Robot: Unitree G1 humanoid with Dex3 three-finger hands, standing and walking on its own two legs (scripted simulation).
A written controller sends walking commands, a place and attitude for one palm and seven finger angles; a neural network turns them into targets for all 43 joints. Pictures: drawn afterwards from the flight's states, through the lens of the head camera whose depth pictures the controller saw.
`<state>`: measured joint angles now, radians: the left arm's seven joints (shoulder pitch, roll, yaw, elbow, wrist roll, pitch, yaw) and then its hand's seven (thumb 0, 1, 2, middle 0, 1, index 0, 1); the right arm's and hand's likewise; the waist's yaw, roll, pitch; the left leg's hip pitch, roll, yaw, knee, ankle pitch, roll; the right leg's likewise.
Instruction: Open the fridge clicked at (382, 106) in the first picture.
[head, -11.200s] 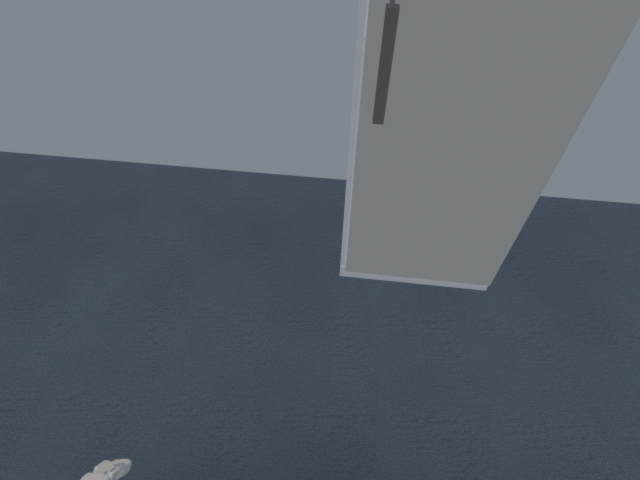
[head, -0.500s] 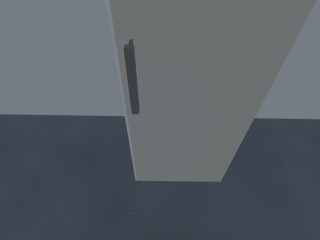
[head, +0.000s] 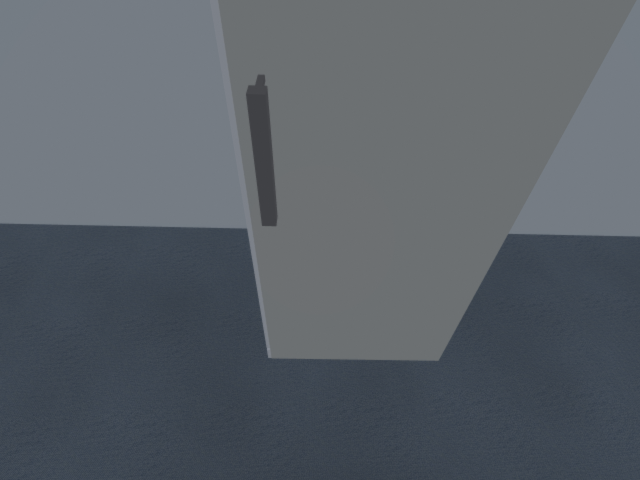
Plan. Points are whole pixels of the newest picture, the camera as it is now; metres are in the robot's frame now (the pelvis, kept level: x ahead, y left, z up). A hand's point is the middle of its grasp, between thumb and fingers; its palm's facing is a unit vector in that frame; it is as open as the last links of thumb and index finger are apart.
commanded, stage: look again from close up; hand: left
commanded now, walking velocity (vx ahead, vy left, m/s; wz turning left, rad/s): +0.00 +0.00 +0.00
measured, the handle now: (265, 157) +0.57 +0.12 +0.11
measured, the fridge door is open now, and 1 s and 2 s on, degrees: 0 0 0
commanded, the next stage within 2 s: shuffle to correct the standing spot in 0.38 s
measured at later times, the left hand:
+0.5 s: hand out of the picture -0.01 +0.16 -0.18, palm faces +0.03 -0.99 -0.17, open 7.4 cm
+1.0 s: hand out of the picture +0.01 +0.13 -0.19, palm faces +0.12 -0.98 -0.13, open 7.4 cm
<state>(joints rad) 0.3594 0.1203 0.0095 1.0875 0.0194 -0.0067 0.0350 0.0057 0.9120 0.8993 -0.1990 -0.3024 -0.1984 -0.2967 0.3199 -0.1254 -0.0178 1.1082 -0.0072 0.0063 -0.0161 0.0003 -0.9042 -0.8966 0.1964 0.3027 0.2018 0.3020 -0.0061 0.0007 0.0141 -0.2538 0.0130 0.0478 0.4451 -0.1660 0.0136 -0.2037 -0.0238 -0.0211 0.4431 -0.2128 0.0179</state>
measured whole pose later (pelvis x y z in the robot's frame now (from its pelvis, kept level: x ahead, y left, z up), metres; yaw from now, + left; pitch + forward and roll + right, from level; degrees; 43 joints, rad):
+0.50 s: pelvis +0.01 +0.00 +0.00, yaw +0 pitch -1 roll +0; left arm 0.35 0.13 0.01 1.10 0.02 -0.01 0.03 0.01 0.91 0.90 -0.20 -0.30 -0.20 -0.30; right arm 0.29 -0.13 -0.02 1.11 -0.01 0.00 -0.02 0.00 -0.91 -0.90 0.20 0.30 0.20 0.30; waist 0.00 0.00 0.02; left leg -0.24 0.01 0.06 0.44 -0.18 0.02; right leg -0.20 -0.03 -0.01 0.44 -0.22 0.02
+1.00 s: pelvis +0.10 -0.02 -0.01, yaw +1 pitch +1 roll -2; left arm 0.45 0.10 0.04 1.12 0.03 -0.03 0.03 0.00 0.91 0.90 -0.20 -0.30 -0.20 -0.30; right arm 0.30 -0.14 -0.03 1.10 -0.01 0.00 -0.02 0.00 -0.91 -0.90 0.20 0.30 0.20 0.30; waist 0.02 0.00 0.02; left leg -0.34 0.05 0.10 0.71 -0.41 0.01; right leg -0.12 0.02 -0.06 0.50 -0.40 -0.02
